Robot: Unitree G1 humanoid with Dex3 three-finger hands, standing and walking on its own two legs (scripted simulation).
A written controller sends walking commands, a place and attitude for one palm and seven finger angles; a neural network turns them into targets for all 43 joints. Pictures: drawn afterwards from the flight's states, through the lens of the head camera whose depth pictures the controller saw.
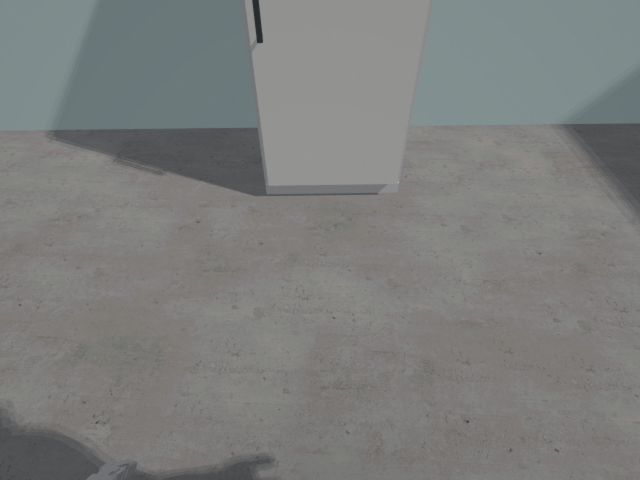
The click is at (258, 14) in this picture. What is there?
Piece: fridge door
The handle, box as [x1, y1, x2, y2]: [252, 0, 262, 42]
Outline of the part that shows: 252,0 257,42 262,42 258,0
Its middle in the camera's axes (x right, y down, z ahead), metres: -0.21 -0.80 +1.19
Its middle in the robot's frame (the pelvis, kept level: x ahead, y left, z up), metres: +1.44 +0.28 +0.16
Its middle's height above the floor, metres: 0.93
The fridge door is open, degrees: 0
